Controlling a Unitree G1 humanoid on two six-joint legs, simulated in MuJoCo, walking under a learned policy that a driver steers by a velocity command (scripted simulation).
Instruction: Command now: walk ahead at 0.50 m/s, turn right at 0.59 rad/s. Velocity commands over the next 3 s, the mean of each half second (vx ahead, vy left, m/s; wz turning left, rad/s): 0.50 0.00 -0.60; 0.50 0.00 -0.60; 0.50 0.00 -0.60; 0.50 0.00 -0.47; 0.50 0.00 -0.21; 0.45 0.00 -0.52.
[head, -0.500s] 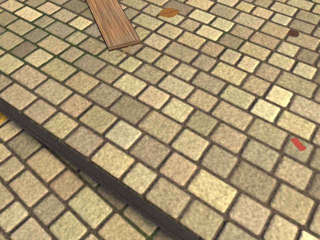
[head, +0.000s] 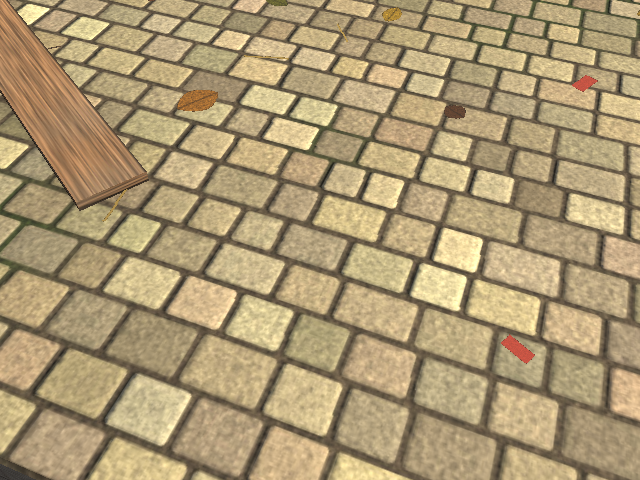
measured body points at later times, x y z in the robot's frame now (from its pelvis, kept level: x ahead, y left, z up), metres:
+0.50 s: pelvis +0.21 -0.11 +0.05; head +0.26 -0.10 +0.50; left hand +0.51 -0.02 -0.02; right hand +0.09 -0.33 -0.08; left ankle +0.07 +0.10 -0.62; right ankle +0.28 -0.18 -0.55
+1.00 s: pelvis +0.51 -0.24 +0.17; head +0.54 -0.29 +0.62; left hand +0.59 +0.04 +0.07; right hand +0.63 -0.56 +0.11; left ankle +0.67 -0.26 -0.54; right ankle +0.28 -0.18 -0.54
